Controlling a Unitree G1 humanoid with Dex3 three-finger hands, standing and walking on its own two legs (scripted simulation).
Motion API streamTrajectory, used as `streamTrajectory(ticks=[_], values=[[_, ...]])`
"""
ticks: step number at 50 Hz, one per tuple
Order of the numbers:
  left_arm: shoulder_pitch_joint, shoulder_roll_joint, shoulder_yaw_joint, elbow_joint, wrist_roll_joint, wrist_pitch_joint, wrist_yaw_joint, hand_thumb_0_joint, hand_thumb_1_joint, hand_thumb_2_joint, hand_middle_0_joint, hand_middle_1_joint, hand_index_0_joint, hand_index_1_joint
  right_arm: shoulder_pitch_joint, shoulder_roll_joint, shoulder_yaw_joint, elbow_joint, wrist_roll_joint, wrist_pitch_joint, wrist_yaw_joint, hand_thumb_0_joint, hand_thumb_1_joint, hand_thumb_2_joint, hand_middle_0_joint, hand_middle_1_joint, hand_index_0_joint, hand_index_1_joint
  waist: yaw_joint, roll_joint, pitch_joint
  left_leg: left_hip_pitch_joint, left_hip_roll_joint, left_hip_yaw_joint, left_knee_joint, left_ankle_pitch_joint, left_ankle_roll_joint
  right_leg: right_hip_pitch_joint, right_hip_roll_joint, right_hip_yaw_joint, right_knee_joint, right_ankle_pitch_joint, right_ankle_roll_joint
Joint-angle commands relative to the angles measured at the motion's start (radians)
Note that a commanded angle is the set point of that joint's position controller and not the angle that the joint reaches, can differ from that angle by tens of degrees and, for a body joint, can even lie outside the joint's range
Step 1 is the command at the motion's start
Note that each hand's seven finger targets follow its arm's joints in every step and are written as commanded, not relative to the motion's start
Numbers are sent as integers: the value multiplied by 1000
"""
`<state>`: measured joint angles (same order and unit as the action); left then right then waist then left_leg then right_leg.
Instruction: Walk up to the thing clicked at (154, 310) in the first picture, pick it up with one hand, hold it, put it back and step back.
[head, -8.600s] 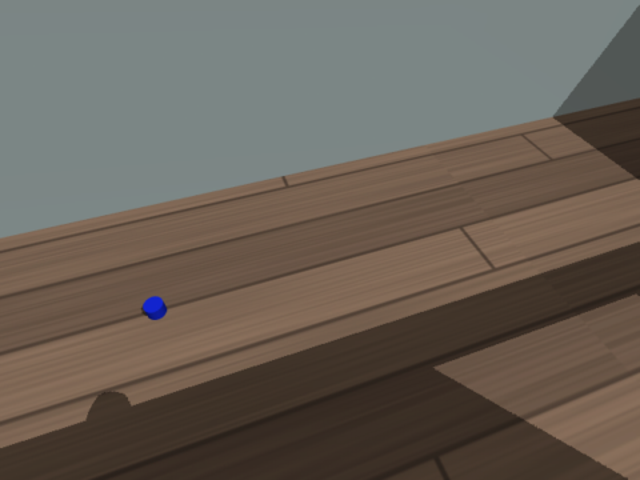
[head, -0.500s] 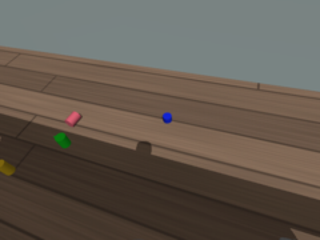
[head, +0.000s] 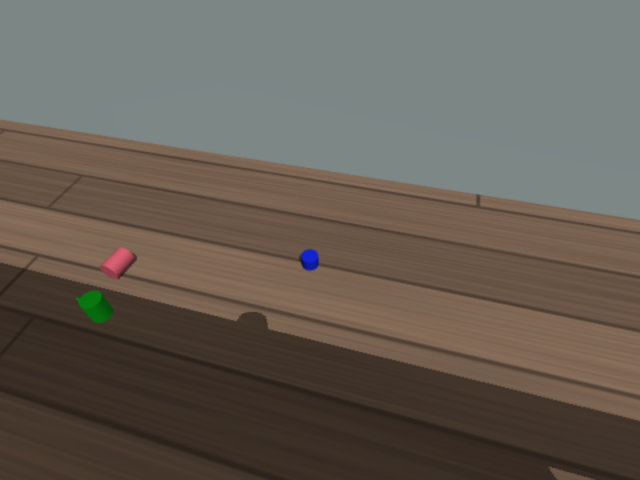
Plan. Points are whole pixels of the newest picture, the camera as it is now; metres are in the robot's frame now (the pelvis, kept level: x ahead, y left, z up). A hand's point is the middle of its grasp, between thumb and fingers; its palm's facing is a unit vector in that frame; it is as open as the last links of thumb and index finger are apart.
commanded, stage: walk up
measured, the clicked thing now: (309, 259) +1.06 +0.07 -0.75
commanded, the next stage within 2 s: stand in 0.06 s
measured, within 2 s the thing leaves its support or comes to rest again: neither
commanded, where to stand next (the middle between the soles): +0.06 +0.03 m, yaw +2 degrees
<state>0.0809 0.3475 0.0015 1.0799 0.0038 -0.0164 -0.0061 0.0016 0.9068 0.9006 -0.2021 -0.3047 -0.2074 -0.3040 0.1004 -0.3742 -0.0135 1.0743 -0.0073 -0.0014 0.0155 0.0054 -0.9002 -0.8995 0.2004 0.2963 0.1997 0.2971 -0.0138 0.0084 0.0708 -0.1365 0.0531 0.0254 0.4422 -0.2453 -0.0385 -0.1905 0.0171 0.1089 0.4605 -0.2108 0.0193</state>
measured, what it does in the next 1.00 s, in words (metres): stands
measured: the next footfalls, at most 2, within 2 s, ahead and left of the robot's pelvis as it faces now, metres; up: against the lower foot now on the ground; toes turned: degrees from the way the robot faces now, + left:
none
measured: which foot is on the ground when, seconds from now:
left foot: down 0.00-1.00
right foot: down 0.00-1.00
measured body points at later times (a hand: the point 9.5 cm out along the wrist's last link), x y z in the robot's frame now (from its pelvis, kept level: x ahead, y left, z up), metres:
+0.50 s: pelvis +0.01 +0.00 +0.01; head +0.03 +0.00 +0.46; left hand +0.08 +0.31 -0.13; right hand +0.08 -0.30 -0.13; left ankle +0.00 +0.15 -0.74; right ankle +0.03 -0.13 -0.74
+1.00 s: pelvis +0.01 +0.00 +0.01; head +0.02 -0.01 +0.46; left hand +0.08 +0.30 -0.12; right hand +0.09 -0.30 -0.13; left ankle +0.00 +0.15 -0.74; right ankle +0.03 -0.13 -0.74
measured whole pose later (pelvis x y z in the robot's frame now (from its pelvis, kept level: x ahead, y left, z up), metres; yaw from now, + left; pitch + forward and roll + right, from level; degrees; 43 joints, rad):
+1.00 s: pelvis +0.01 +0.00 +0.01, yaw +2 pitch -2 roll +0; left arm 0.10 0.35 0.00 1.13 0.01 -0.01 -0.01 0.00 0.91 0.90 -0.20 -0.30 -0.21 -0.30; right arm 0.10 -0.36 -0.01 1.14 -0.01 0.00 0.01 0.00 -0.90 -0.90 0.20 0.30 0.20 0.30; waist -0.01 0.01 0.06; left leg -0.10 0.05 0.00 0.32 -0.19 -0.04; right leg -0.14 0.00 0.08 0.35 -0.17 0.02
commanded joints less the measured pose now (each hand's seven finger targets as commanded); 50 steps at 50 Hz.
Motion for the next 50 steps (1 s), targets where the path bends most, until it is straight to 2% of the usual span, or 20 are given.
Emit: streamTrajectory(ticks=[1, 3, 7, 9, 11, 12, 14, 18, 24, 26, 32, 38, 44, 50], values=[[-62, 225, 48, -38, -2, -29, 13, 0, 900, 900, -200, -300, -200, -300, -52, -194, -41, -45, 1, -21, -7, 0, -900, -900, 200, 300, 200, 300, 7, -24, -71, 8, 66, -69, -119, -7, 72, -1, -99, 96, -128, 100, -57], [-63, 239, 44, -25, 5, -24, 11, 0, 900, 900, -200, -300, -200, -300, -45, -188, -43, -40, 1, -23, -9, 0, -900, -900, 200, 300, 200, 300, -7, -58, -72, 31, 71, -88, -149, -10, 58, -25, -110, 83, -153, 39, -48], [-47, 223, 40, -8, 2, -23, 8, 0, 900, 900, -200, -300, -200, -300, -57, -201, -47, -23, -2, -28, -9, 0, -900, -900, 200, 300, 200, 300, 6, -37, -76, 52, 73, -89, -156, 18, 57, -20, -105, 73, -172, 34, -37], [-45, 229, 42, -2, 1, -25, 9, 0, 900, 900, -200, -300, -200, -300, -48, -197, -45, -13, -2, -30, -9, 0, -900, -900, 200, 300, 200, 300, 5, -27, -93, 51, 78, -91, -163, 44, 57, 10, -110, 67, -163, 95, -36], [-50, 234, 42, -1, 2, -24, 9, 0, 900, 900, -200, -300, -200, -300, -42, -194, -44, -10, -4, -30, -10, 0, -900, -900, 200, 300, 200, 300, 1, -29, -84, 44, 71, -87, -164, 39, 51, 0, -113, 70, -173, 68, -37], [-45, 230, 41, 0, 1, -25, 9, 0, 900, 900, -200, -300, -200, -300, -40, -199, -45, -6, -4, -31, -10, 0, -900, -900, 200, 300, 200, 300, 2, -10, -94, 44, 77, -89, -166, 37, 55, 14, -116, 69, -169, 85, -38], [-41, 228, 41, 4, 1, -25, 11, 0, 900, 900, -200, -300, -200, -300, -43, -199, -44, -2, -4, -32, -12, 0, -900, -900, 200, 300, 200, 300, 4, -3, -111, 50, 82, -90, -160, 104, 55, 40, -120, 62, -152, 172, -39], [-36, 233, 39, 9, 0, -21, 11, 0, 900, 900, -200, -300, -200, -300, -40, -192, -40, 5, -2, -31, -14, 0, -900, -900, 200, 300, 200, 300, 6, -10, -109, 46, 81, -90, -169, 122, 51, 42, -115, 44, -147, 169, -38], [-19, 225, 36, 11, 0, -20, 13, 0, 900, 900, -200, -300, -200, -300, -37, -199, -39, 12, 2, -31, -18, 0, -900, -900, 200, 300, 200, 300, 7, 5, -128, 83, 86, -82, -154, 213, 50, 54, -120, 38, -132, 257, -39], [-22, 230, 36, 9, 1, -19, 14, 0, 900, 900, -200, -300, -200, -300, -34, -192, -38, 12, 2, -29, -18, 0, -900, -900, 200, 300, 200, 300, 2, -7, -118, 76, 86, -81, -157, 187, 48, 46, -120, 35, -140, 227, -39], [-20, 223, 36, 6, 1, -18, 14, 0, 900, 900, -200, -300, -200, -300, -41, -198, -39, 9, 0, -27, -20, 0, -900, -900, 200, 300, 200, 300, 6, 5, -111, 71, 84, -77, -154, 197, 48, 55, -123, 39, -145, 251, -37], [-24, 223, 37, 3, 2, -14, 14, 0, 900, 900, -200, -300, -200, -300, -46, -195, -38, 5, -1, -25, -18, 0, -900, -900, 200, 300, 200, 300, 8, -1, -74, 49, 80, -82, -178, 98, 47, 20, -118, 40, -170, 142, -34], [-25, 227, 38, -4, 4, -19, 14, 0, 900, 900, -200, -300, -200, -300, -42, -196, -40, 0, 1, -26, -15, 0, -900, -900, 200, 300, 200, 300, 5, -23, -117, 74, 83, -84, -165, 147, 52, 43, -122, 37, -157, 196, -37], [-25, 231, 38, -9, 1, -19, 14, 0, 900, 900, -200, -300, -200, -300, -39, -192, -38, 4, -1, -25, -15, 0, -900, -900, 200, 300, 200, 300, 6, -20, -99, 73, 77, -80, -163, 132, 51, 30, -123, 44, -165, 183, -42]])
